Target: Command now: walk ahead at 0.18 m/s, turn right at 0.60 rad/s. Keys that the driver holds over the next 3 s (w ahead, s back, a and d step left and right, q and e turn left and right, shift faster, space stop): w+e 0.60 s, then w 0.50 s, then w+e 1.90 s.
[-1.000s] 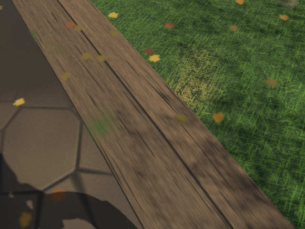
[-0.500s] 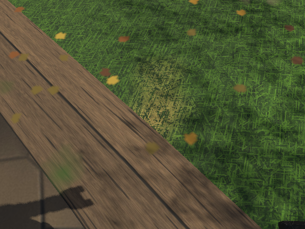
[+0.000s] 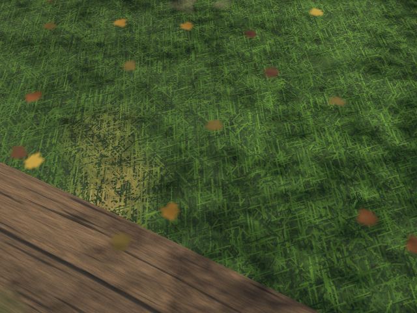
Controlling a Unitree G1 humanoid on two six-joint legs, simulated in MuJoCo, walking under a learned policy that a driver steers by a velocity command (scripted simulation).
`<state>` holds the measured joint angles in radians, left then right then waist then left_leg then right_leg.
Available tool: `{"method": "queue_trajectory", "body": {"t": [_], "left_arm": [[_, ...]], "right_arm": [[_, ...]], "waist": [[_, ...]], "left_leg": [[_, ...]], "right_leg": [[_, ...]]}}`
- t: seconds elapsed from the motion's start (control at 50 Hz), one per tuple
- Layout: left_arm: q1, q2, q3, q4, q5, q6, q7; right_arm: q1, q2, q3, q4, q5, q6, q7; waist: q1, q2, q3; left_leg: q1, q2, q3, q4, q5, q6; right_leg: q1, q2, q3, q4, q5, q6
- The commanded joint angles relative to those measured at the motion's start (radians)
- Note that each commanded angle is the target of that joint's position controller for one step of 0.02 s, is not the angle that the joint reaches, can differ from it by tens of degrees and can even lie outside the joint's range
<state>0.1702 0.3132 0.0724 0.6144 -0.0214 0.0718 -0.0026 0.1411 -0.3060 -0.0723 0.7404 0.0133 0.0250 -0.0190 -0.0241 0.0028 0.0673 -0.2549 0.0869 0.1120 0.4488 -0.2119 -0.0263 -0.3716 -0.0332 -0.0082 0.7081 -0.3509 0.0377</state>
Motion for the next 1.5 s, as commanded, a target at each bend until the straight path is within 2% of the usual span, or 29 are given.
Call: {"method": "queue_trajectory", "body": {"t": [0.02, 0.04, 0.06, 0.08, 0.12, 0.16, 0.26, 0.38, 0.46, 0.5, 0.52, 0.54, 0.56, 0.58, 0.64, 0.8, 0.9, 0.94, 0.98, 1.0, 1.02, 1.04, 1.08, 1.16, 1.28, 1.38, 1.46, 1.48, 1.5], "left_arm": [[0.097, 0.102, 0.043, -0.027, -0.001, -0.017, -0.013], [0.192, 0.12, 0.057, 0.014, -0.009, -0.023, -0.008], [0.297, 0.203, 0.079, 0.031, -0.01, -0.033, 0.007], [0.276, 0.301, 0.086, -0.002, 0.018, -0.068, -0.006], [0.179, 0.17, 0.045, -0.005, 0.022, -0.114, -0.006], [0.137, 0.131, 0.027, -0.006, 0.008, -0.117, 0.008], [0.198, 0.137, 0.028, 0.017, 0.014, -0.126, 0.034], [0.276, 0.152, 0.038, 0.069, -0.007, -0.116, 0.038], [0.249, 0.159, 0.044, 0.075, -0.006, -0.104, 0.039], [0.213, 0.117, 0.03, 0.059, 0.002, -0.102, 0.034], [0.207, 0.061, 0.009, 0.031, 0.024, -0.103, 0.031], [0.338, -0.014, -0.01, 0.003, -0.011, -0.114, 0.034], [0.335, 0.099, 0.009, 0.038, -0.03, -0.118, 0.035], [0.23, 0.149, 0.024, 0.033, -0.026, -0.116, 0.03], [0.135, 0.094, 0.02, 0.018, -0.002, -0.118, 0.021], [-0.025, 0.004, -0.025, -0.025, 0.013, -0.132, -0.015], [-0.154, 0.035, -0.021, -0.067, 0.003, -0.142, -0.036], [-0.102, 0.07, -0.002, -0.059, 0.01, -0.141, -0.036], [0.171, 0.152, 0.046, 0.022, 0.012, -0.133, -0.023], [0.297, 0.272, 0.07, 0.036, 0.031, -0.126, -0.008], [0.31, 0.247, 0.059, 0.038, 0.013, -0.128, -0.012], [0.25, 0.176, 0.034, 0.036, 0.012, -0.136, -0.017], [0.13, 0.11, 0.013, 0.035, 0.015, -0.144, -0.02], [0.064, 0.089, 0.008, 0.044, 0.02, -0.166, -0.022], [0.138, 0.138, 0.027, 0.102, 0.008, -0.161, 0.007], [0.213, 0.155, 0.037, 0.145, -0.007, -0.146, 0.018], [0.209, 0.13, 0.032, 0.149, 0.006, -0.124, 0.022], [0.206, 0.076, 0.012, 0.13, 0.019, -0.122, 0.02], [0.323, -0.014, -0.014, 0.101, 0.003, -0.134, 0.02]], "right_arm": [[-0.033, -0.17, -0.046, -0.047, 0.02, -0.019, 0.005], [-0.02, -0.117, -0.031, -0.038, 0.01, -0.023, 0.01], [-0.056, -0.033, -0.005, -0.066, -0.021, -0.028, 0.023], [-0.137, -0.053, -0.012, -0.144, -0.011, -0.051, 0.02], [-0.157, -0.159, -0.044, -0.135, 0.023, -0.087, 0.026], [-0.11, -0.149, -0.047, -0.092, -0.015, -0.102, 0.025], [-0.158, -0.079, -0.028, -0.09, -0.012, -0.117, 0.039], [-0.283, -0.062, -0.011, -0.141, 0.003, -0.13, 0.061], [-0.203, -0.108, -0.027, -0.134, 0.005, -0.147, 0.062], [-0.009, -0.16, -0.055, -0.091, -0.004, -0.154, 0.046], [0.17, -0.219, -0.068, -0.078, -0.022, -0.152, 0.036], [0.237, -0.271, -0.076, -0.044, -0.035, -0.141, 0.044], [0.194, -0.169, -0.052, -0.057, -0.013, -0.137, 0.047], [0.145, -0.11, -0.037, -0.065, -0.006, -0.13, 0.038], [0.086, -0.067, -0.018, -0.041, -0.031, -0.125, 0.031], [0.101, -0.132, -0.031, 0.021, 0.005, -0.133, 0.033], [0.198, -0.18, -0.038, 0.068, 0.026, -0.109, 0.03], [0.2, -0.196, -0.038, 0.078, 0.029, -0.094, 0.026], [0.205, -0.156, -0.016, 0.076, 0.014, -0.087, 0.017], [0.283, -0.05, 0.023, 0.031, -0.015, -0.098, 0.022], [0.292, -0.041, 0.033, 0.038, -0.004, -0.119, 0.026], [0.205, -0.138, 0.005, 0.019, 0.029, -0.131, 0.032], [0.114, -0.125, 0.007, -0.001, 0.021, -0.136, 0.03], [0.143, -0.077, 0.009, 0.012, -0.008, -0.103, 0.032], [-0.094, -0.043, 0.026, -0.055, -0.017, -0.11, 0.038], [-0.194, -0.079, 0.019, -0.088, -0.003, -0.128, 0.056], [-0.023, -0.141, -0.014, -0.043, -0.006, -0.141, 0.049], [0.124, -0.188, -0.03, -0.023, -0.02, -0.144, 0.04], [0.221, -0.277, -0.055, -0.004, -0.033, -0.131, 0.036]], "waist": [[0.051, 0.154, -0.139], [0.083, 0.074, -0.147], [0.114, -0.198, -0.124], [0.116, -0.286, -0.091], [0.08, -0.189, 0.003], [0.051, -0.152, -0.002], [0.064, -0.121, -0.024], [0.112, -0.124, 0.019], [0.063, -0.164, -0.011], [-0.039, -0.15, -0.135], [-0.107, -0.038, -0.317], [-0.032, 0.342, -0.437], [-0.035, 0.261, -0.333], [-0.054, 0.163, -0.198], [-0.007, 0.075, -0.065], [-0.007, 0.059, -0.01], [-0.031, 0.067, 0.005], [0.022, 0.077, -0.041], [0.162, 0.057, -0.208], [0.151, -0.163, -0.374], [0.141, -0.246, -0.488], [0.145, -0.164, -0.339], [0.089, -0.083, -0.156], [0.004, -0.079, -0.099], [0.06, -0.05, -0.018], [0.078, -0.066, -0.005], [-0.015, -0.09, -0.093], [-0.081, -0.034, -0.231], [-0.049, 0.237, -0.385]], "left_leg": [[-0.042, 0.189, -0.124, -0.1, -0.223, 0.158], [-0.151, 0.143, -0.057, 0.038, -0.309, 0.108], [-0.399, 0.024, 0.056, 0.447, -0.414, 0.015], [-0.64, -0.099, -0.096, 0.61, -0.44, 0.001], [-0.655, -0.02, -0.191, 0.63, -0.23, 0.044], [-0.578, -0.002, -0.182, 0.544, -0.076, 0.021], [-0.448, -0.064, -0.152, 0.306, 0.159, -0.025], [-0.355, -0.094, -0.165, 0.095, 0.19, -0.032], [-0.188, -0.107, -0.16, 0.045, 0.117, 0.01], [0.119, -0.088, -0.155, -0.007, 0.137, 0.07], [0.421, 0.088, -0.334, 0.024, 0.045, 0.137], [0.684, 0.31, -0.832, -0.113, -0.206, 0.278], [0.611, 0.322, -0.881, -0.17, -0.358, 0.265], [0.48, 0.282, -0.7, -0.177, -0.309, 0.23], [0.205, 0.175, -0.419, -0.237, -0.003, 0.206], [0.128, 0.134, -0.158, -0.329, 0.247, 0.232], [0.22, 0.178, -0.129, -0.298, 0.302, 0.192], [0.266, 0.178, -0.1, -0.184, 0.529, 0.164], [0.119, 0.099, -0.021, 0.179, 0.602, 0.102], [-0.234, -0.015, 0.001, 0.594, 0.165, 0.036], [-0.399, -0.115, -0.147, 0.802, -0.361, 0.024], [-0.503, -0.052, -0.198, 0.869, -0.327, 0.04], [-0.488, 0.029, -0.165, 0.775, -0.168, 0.052], [-0.34, 0.059, -0.163, 0.636, -0.048, 0.018], [-0.334, -0.002, -0.154, 0.216, 0.259, -0.027], [-0.261, -0.035, -0.189, 0.064, 0.287, -0.006], [0.004, -0.062, -0.145, 0.003, 0.149, 0.054], [0.254, 0.053, -0.241, 0.04, 0.137, 0.105], [0.611, 0.29, -0.648, -0.034, -0.066, 0.242]], "right_leg": [[0.229, 0.048, -0.078, -0.183, 0.063, -0.075], [0.37, 0.046, -0.036, -0.237, 0.02, -0.112], [0.492, -0.184, 0.332, -0.37, -0.078, -0.212], [0.429, -0.339, 0.749, -0.502, -0.268, -0.398], [0.366, -0.286, 0.631, -0.557, -0.339, -0.341], [0.348, -0.207, 0.48, -0.541, -0.155, -0.278], [0.314, -0.129, 0.329, -0.531, 0.123, -0.244], [0.276, -0.137, 0.364, -0.478, 0.174, -0.244], [0.282, -0.155, 0.426, -0.395, 0.313, -0.212], [0.223, -0.066, 0.373, -0.178, 0.494, -0.159], [0.076, 0.003, 0.306, 0.117, 0.34, -0.121], [-0.265, 0.144, 0.218, 0.44, -0.24, -0.058], [-0.378, 0.056, 0.234, 0.578, -0.219, -0.047], [-0.402, 0.015, 0.198, 0.591, -0.124, -0.046], [-0.295, -0.062, 0.16, 0.502, 0.017, -0.054], [-0.253, -0.071, 0.061, 0.067, 0.261, -0.042], [-0.173, -0.03, 0.017, -0.12, 0.299, -0.074], [-0.056, 0.011, -0.019, -0.17, 0.253, -0.108], [0.36, 0.026, -0.017, -0.184, 0.273, -0.162], [0.742, -0.258, 0.407, -0.187, 0.188, -0.299], [0.792, -0.372, 0.775, -0.373, 0.047, -0.391], [0.694, -0.332, 0.662, -0.398, 0.005, -0.339], [0.436, -0.247, 0.412, -0.429, 0.171, -0.29], [0.214, -0.18, 0.276, -0.535, 0.351, -0.299], [0.183, -0.12, 0.175, -0.566, 0.329, -0.266], [0.244, -0.163, 0.246, -0.484, 0.248, -0.234], [0.258, -0.121, 0.268, -0.265, 0.38, -0.179], [0.147, -0.053, 0.225, -0.018, 0.293, -0.144], [-0.202, 0.096, 0.102, 0.346, -0.087, -0.067]]}}
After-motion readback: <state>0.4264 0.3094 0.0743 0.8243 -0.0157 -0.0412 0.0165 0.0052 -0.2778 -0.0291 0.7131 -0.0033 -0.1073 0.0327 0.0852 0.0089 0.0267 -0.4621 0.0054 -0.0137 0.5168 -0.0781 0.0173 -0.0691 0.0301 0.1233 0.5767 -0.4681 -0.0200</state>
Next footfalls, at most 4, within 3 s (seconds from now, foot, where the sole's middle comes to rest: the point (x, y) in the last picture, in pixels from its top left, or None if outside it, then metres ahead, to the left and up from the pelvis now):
0.06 right None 0.03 -0.12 -0.78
0.50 left None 0.37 0.04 -0.78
0.98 right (320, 282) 0.52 -0.32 -0.78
1.48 left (284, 187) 0.88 -0.26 -0.78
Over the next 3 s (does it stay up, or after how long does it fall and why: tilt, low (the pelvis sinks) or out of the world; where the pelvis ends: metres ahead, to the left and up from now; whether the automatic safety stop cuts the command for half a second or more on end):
stays up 1.09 -0.95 -0.02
